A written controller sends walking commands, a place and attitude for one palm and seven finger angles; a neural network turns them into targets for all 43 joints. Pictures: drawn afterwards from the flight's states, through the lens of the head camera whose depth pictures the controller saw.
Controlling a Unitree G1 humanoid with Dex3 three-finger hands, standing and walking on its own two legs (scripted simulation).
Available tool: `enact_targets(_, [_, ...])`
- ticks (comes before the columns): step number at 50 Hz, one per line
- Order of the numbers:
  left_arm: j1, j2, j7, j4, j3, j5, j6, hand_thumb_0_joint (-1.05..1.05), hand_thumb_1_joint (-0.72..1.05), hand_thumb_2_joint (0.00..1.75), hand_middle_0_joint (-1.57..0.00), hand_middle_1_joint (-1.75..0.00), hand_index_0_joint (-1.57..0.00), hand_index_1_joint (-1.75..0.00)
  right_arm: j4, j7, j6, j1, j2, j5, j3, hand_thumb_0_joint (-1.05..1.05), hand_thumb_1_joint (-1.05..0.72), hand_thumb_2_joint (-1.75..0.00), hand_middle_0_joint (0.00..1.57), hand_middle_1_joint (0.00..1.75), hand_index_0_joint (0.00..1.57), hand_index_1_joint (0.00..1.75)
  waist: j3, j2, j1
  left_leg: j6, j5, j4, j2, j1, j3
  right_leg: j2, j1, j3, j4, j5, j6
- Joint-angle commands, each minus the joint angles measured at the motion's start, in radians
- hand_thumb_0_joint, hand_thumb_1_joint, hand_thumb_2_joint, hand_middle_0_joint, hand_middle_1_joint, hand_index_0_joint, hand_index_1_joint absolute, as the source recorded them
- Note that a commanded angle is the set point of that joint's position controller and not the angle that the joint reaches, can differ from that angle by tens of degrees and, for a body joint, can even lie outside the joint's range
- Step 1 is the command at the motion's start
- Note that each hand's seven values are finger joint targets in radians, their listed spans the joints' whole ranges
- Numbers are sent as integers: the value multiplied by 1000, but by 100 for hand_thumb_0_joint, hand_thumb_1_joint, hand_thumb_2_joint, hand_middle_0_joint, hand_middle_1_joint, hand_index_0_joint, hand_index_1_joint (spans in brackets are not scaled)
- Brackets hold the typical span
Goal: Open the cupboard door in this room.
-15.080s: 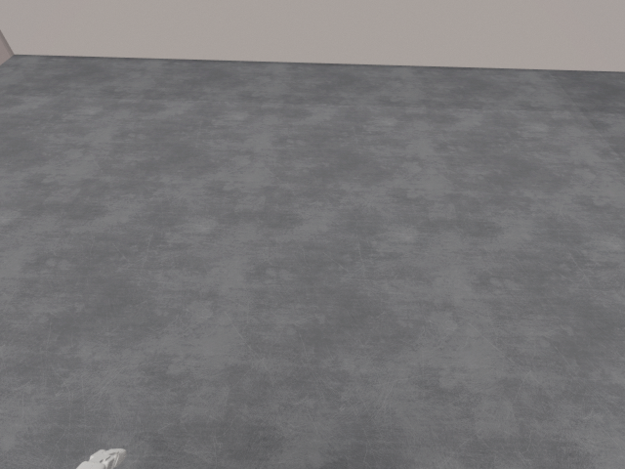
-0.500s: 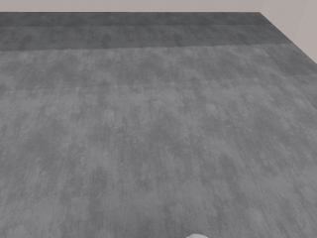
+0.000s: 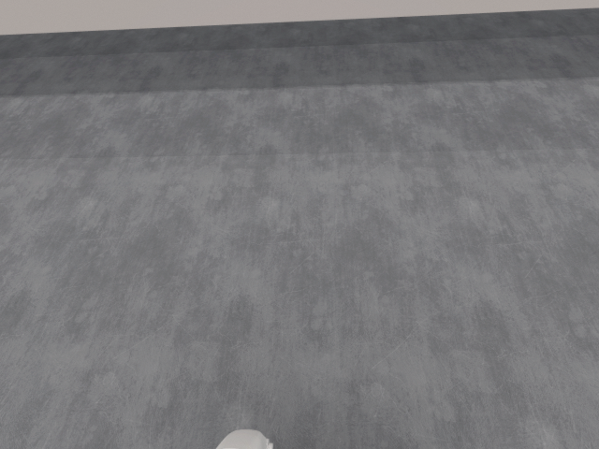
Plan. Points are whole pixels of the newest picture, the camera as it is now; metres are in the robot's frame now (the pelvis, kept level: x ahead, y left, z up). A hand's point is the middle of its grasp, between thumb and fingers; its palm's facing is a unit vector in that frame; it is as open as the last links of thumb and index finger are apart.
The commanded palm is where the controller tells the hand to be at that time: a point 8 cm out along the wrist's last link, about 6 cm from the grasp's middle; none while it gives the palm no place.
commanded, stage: turn or walk to find it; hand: left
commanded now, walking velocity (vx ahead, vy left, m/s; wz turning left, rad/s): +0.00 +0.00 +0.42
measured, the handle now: out of the picture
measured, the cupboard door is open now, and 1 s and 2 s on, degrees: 0 0 0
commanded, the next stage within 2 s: none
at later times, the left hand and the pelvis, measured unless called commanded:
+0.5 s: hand out of the picture -0.01 +0.27 -0.17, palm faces +0.24 -0.94 -0.23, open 7.4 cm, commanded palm none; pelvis -0.03 +0.05 +0.00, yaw +11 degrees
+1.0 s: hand out of the picture -0.05 +0.20 -0.16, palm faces +0.43 -0.87 -0.26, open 7.4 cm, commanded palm none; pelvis -0.03 +0.01 +0.00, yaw +25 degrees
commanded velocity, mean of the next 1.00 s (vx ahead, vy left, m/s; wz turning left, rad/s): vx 0.00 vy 0.00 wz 0.42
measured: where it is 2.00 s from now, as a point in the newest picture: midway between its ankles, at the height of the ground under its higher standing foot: outside the picture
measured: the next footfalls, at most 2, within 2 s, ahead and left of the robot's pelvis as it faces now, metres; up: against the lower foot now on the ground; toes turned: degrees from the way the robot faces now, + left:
left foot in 0.22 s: +0.00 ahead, +0.15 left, +0.00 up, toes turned +10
right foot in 0.70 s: +0.03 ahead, -0.08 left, +0.00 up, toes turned +14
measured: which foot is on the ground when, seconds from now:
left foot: up 0.00-0.20, down 0.22-0.70, up 0.72-1.00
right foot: down 0.00-0.22, up 0.24-0.68, down 0.70-1.00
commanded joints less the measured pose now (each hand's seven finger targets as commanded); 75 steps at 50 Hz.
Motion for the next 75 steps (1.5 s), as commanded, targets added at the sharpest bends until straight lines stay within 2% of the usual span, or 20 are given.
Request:
enact_targets(1, [82, 233, 11, -30, 61, 12, -14, 0, 90, 90, -20, -30, -20, -30, -87, 0, -29, -94, -37, 5, 7, 0, -90, -90, 20, 30, 20, 30, -72, -209, 61, -4, -53, -146, 12, -36, 45, -260, 136, 162, -142, 460, -108])
enact_targets(6, [78, 266, 7, -14, 72, 15, -3, 0, 90, 90, -20, -30, -20, -30, -97, -3, -44, -102, -34, 14, 19, 0, -90, -90, 20, 30, 20, 30, -107, -243, 61, 18, -53, -369, 3, 77, 100, -279, 133, 134, -81, 475, -107])
enact_targets(9, [57, 256, 4, -14, 71, 1, 8, 0, 90, 90, -20, -30, -20, -30, -80, -2, -63, -18, -75, 10, 13, 0, -90, -90, 20, 30, 20, 30, -152, -150, 2, 44, 219, -694, 20, 323, 94, -231, 8, 49, 87, 352, -6])
enact_targets(11, [27, 159, -5, -70, 40, -2, 22, 0, 90, 90, -20, -30, -20, -30, -85, -7, -65, 40, -238, 3, -20, 0, -90, -90, 20, 30, 20, 30, -141, 258, -32, 216, 663, -771, 375, 458, -306, -43, -333, 20, 435, -349, 102])
enact_targets(13, [-61, 174, 2, -66, 47, -2, 42, 0, 90, 90, -20, -30, -20, -30, -73, -28, -62, 11, -209, -2, -17, 0, -90, -90, 20, 30, 20, 30, -72, 211, -39, 250, 515, -797, 334, 316, -291, -42, -344, 142, 583, -298, 97])
enact_targets(18, [16, 175, -14, -15, 48, 1, 35, 0, 90, 90, -20, -30, -20, -30, -105, -30, -76, -78, -151, 3, 3, 0, -90, -90, 20, 30, 20, 30, -88, 94, 18, 218, 544, -779, 210, 332, -152, -23, -318, 151, 595, -117, 115])
enact_targets(26, [-71, 157, -5, -67, 41, -4, 29, 0, 90, 90, -20, -30, -20, -30, -96, -28, -68, -5, -152, -3, -12, 0, -90, -90, 20, 30, 20, 30, -99, 119, -20, 250, 579, -750, 218, 356, -267, 11, -284, 162, 420, -174, 119])
enact_targets(33, [37, 157, 2, -52, 43, -12, 8, 0, 90, 90, -20, -30, -20, -30, -111, -23, -58, -40, -138, 1, -20, 0, -90, -90, 20, 30, 20, 30, -149, 91, 40, 187, 494, -647, 131, 175, -303, 56, 53, 130, -43, 39, 91])
enact_targets(34, [72, 194, 7, -45, 49, -6, -2, 0, 90, 90, -20, -30, -20, -30, -115, -19, -61, -37, -107, 9, -16, 0, -90, -90, 20, 30, 20, 30, -162, 10, 55, 138, 371, -575, 76, 82, -256, -16, 169, 190, -150, 97, 75])
enact_targets(35, [91, 271, 15, -45, 65, 8, -11, 0, 90, 90, -20, -30, -20, -30, -132, -12, -63, -18, -44, 15, -6, 0, -90, -90, 20, 30, 20, 30, -168, -232, 58, 67, 90, -395, -54, -94, -102, -246, 270, 416, -203, 143, -4])
enact_targets(36, [75, 299, 14, -63, 66, 5, -6, 0, 90, 90, -20, -30, -20, -30, -147, -16, -53, -42, -50, 6, -12, 0, -90, -90, 20, 30, 20, 30, -113, -256, 65, 43, -165, -198, -91, -117, -49, -397, 146, 486, -226, 243, -105])
enact_targets(40, [-64, 197, 11, -96, 49, 0, -13, 0, 90, 90, -20, -30, -20, -30, -81, -2, -25, 10, -61, -4, -20, 0, -90, -90, 20, 30, 20, 30, -38, -168, -10, 27, 4, 130, -19, -115, -51, -229, 16, 251, -190, 257, -84])
enact_targets(43, [-24, 188, 13, -83, 49, 3, -20, 0, 90, 90, -20, -30, -20, -30, -71, 2, -23, 11, -51, -2, -14, 0, -90, -90, 20, 30, 20, 30, -58, -205, 5, 5, 36, 111, -4, -101, -19, -216, 50, 191, -176, 335, -76])
enact_targets(52, [106, 264, 8, -20, 70, 16, -7, 0, 90, 90, -20, -30, -20, -30, -100, -2, -42, -128, -30, 13, 18, 0, -90, -90, 20, 30, 20, 30, -104, -254, 76, 12, -74, -298, -5, 22, 86, -258, 170, 152, -76, 585, -108])
enact_targets(56, [49, 264, 6, -14, 73, 4, 5, 0, 90, 90, -20, -30, -20, -30, -82, -3, -59, -36, -59, 12, 16, 0, -90, -90, 20, 30, 20, 30, -139, -202, 6, 35, 182, -651, 1, 267, 108, -230, 57, 74, 61, 435, -20])
enact_targets(57, [74, 225, 3, -30, 69, -4, 13, 0, 90, 90, -20, -30, -20, -30, -82, -3, -72, -8, -135, 5, 2, 0, -90, -90, 20, 30, 20, 30, -178, -6, -8, 82, 372, -733, 123, 434, -42, -162, -107, 24, 221, 232, 40])
enact_targets(58, [73, 159, -4, -63, 48, -6, 17, 0, 90, 90, -20, -30, -20, -30, -82, -7, -73, 29, -229, 1, -21, 0, -90, -90, 20, 30, 20, 30, -174, 270, -23, 202, 754, -731, 362, 534, -321, -44, -347, 5, 406, -319, 106])
enact_targets(59, [5, 168, 5, -72, 37, 2, 31, 0, 90, 90, -20, -30, -20, -30, -62, -17, -67, 74, -242, 4, -25, 0, -90, -90, 20, 30, 20, 30, -181, 224, -59, 260, 793, -733, 394, 469, -313, -38, -333, 100, 520, -380, 102])
enact_targets(65, [8, 176, -10, -19, 46, -2, 31, 0, 90, 90, -20, -30, -20, -30, -101, -32, -77, -66, -151, 4, 5, 0, -90, -90, 20, 30, 20, 30, -98, 97, 11, 223, 691, -742, 216, 354, -141, -23, -312, 151, 606, -139, 116])
enact_targets(75, [-52, 148, -4, -73, 38, -7, 27, 0, 90, 90, -20, -30, -20, -30, -109, -25, -64, -32, -154, -6, -15, 0, -90, -90, 20, 30, 20, 30, -90, 119, -7, 240, 581, -733, 198, 296, -260, 31, -203, 144, 312, -164, 111])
